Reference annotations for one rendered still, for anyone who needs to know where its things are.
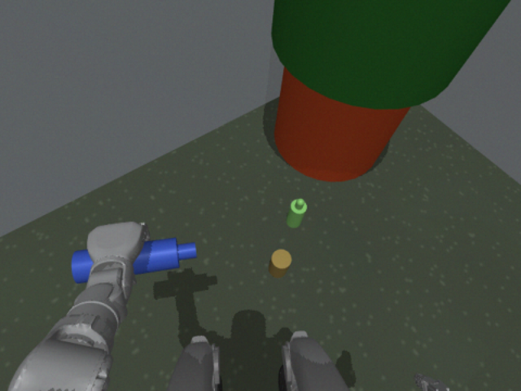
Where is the left robot hand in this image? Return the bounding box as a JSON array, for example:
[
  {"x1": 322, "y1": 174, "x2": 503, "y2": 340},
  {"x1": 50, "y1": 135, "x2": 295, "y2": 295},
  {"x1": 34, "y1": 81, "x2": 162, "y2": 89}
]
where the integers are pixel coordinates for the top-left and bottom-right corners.
[{"x1": 87, "y1": 222, "x2": 151, "y2": 285}]

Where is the left robot arm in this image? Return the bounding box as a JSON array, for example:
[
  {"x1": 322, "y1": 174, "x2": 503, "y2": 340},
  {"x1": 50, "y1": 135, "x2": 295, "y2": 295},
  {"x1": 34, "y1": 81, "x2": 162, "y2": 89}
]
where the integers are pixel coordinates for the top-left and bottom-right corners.
[{"x1": 7, "y1": 257, "x2": 134, "y2": 391}]

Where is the right robot hand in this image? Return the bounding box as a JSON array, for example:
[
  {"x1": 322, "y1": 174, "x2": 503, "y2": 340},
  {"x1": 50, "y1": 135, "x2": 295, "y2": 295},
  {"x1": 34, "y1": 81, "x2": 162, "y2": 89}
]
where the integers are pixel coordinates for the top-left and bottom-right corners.
[{"x1": 414, "y1": 374, "x2": 449, "y2": 391}]

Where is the potted plant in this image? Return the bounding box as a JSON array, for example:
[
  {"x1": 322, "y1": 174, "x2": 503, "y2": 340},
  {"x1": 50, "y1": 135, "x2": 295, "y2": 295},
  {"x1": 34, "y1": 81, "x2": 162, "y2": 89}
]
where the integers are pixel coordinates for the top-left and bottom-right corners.
[{"x1": 271, "y1": 0, "x2": 511, "y2": 182}]

